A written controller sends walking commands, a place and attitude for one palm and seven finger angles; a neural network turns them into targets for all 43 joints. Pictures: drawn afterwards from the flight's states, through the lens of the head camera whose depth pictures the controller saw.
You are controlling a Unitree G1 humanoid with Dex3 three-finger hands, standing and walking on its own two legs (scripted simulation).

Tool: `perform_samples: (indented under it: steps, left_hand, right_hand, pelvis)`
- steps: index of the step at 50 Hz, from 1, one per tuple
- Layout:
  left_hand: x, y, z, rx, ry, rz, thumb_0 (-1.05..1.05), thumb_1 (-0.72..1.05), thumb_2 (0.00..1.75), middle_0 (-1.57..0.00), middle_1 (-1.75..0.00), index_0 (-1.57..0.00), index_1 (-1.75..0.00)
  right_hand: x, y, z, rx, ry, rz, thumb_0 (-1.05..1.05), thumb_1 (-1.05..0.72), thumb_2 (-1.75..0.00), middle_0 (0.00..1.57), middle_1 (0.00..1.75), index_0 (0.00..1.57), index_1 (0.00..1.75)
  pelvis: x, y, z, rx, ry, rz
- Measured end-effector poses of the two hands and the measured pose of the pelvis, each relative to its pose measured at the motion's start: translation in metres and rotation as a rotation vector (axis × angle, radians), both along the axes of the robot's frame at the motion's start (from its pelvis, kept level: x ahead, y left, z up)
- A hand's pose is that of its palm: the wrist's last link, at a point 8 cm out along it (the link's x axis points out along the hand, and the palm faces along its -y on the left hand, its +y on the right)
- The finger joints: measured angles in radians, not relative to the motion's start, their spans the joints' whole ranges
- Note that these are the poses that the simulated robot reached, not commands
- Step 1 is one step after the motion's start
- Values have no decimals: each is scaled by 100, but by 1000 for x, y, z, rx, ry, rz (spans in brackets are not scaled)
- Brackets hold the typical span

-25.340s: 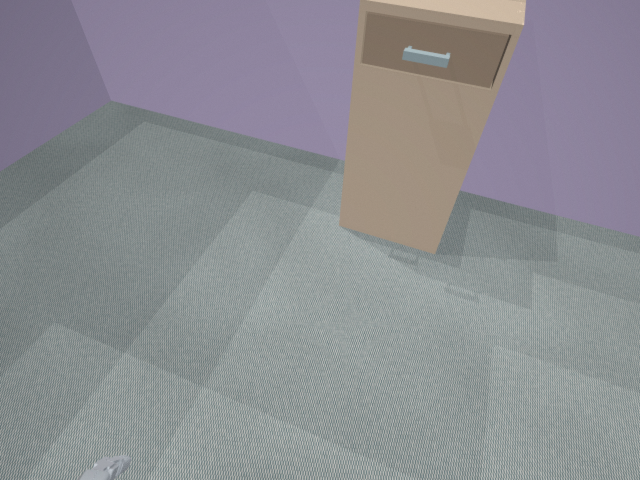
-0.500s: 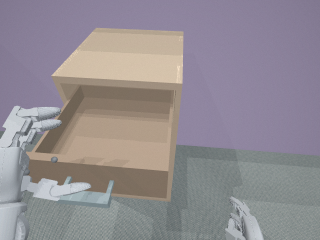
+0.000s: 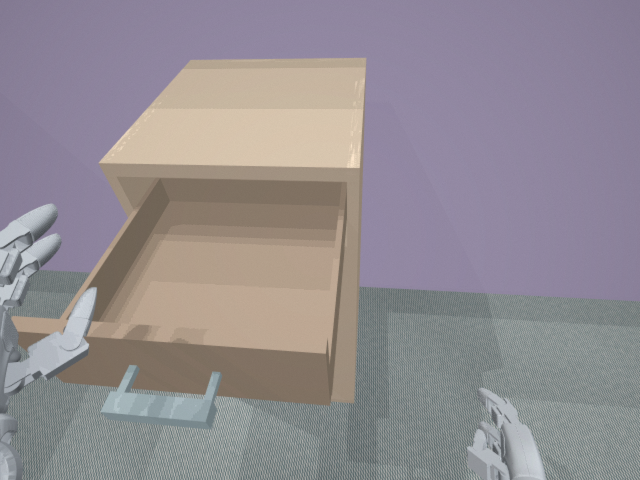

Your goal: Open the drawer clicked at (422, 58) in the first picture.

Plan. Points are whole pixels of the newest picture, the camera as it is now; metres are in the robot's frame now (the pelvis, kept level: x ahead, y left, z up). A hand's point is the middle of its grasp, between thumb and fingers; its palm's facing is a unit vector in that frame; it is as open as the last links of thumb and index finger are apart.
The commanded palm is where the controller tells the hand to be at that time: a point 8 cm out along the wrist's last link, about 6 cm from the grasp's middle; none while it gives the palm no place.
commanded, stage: draw the hand back to the body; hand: left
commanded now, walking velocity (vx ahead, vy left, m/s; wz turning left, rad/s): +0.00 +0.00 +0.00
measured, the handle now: (166, 392) +0.20 +0.22 +0.03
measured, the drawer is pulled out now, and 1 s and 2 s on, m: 0.30 0.30 0.30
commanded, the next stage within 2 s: step back with the hand held close in 0.22 s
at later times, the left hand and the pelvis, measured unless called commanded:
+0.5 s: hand (46, 332) +0.17 +0.25 +0.21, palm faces +0.42 -0.78 -0.47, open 7.5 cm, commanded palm +0.10 +0.29 +0.22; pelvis -0.03 +0.01 +0.00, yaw +1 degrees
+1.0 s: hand out of the picture +0.08 +0.26 +0.21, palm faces +0.44 -0.78 -0.45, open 7.5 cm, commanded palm +0.02 +0.30 +0.22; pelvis -0.11 +0.02 -0.01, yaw +1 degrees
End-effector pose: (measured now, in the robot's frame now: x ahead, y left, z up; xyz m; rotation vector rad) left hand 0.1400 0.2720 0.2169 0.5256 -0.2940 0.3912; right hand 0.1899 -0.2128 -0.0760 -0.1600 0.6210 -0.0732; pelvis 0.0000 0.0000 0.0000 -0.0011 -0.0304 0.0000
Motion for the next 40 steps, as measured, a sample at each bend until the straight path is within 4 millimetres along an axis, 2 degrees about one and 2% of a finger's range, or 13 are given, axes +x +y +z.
perform_samples:
  steps: [8, 17, 23, 29, 33, 40]
  left_hand:
    - [-4, -5, -3, -27, 2, -11, 1, 78, 86, -22, -37, -21, -36]
    - [-12, -3, 1, -16, -15, -8, 1, 87, 89, -21, -31, -21, -31]
    - [-10, 9, 15, 80, -62, -23, 1, 88, 90, -21, -31, -21, -30]
    - [-10, 11, -3, 75, 36, -105, 1, 88, 90, -21, -30, -21, -30]
    - [-21, 15, -8, 96, 68, -152, 1, 88, 90, -21, -30, -21, -30]
    - [-57, 24, 7, 173, -31, -151, 2, 88, 90, -21, -30, -21, -30]
  right_hand:
    - [1, 2, 5, 5, -23, 14, 1, -91, -90, 20, 30, 20, 30]
    - [-12, 3, 2, 11, -7, 12, 1, -91, -90, 20, 30, 20, 30]
    - [-32, -2, -3, -12, 59, -1, 1, -91, -90, 21, 30, 20, 30]
    - [-61, -11, -2, -43, 116, -83, 1, -91, -90, 21, 30, 20, 30]
    - [-80, -10, 2, -71, 133, -117, 1, -91, -90, 20, 30, 20, 30]
    - [-99, 4, 7, -89, 101, -77, 1, -91, -90, 20, 30, 20, 30]
  pelvis:
    - [-3, -2, 0, 2, -7, 2]
    - [-11, -2, 1, -1, -20, 3]
    - [-23, 2, 0, -19, 14, 14]
    - [-37, 16, 1, -15, 41, -5]
    - [-48, 23, 0, -12, 49, -8]
    - [-74, 26, -5, -8, 48, 0]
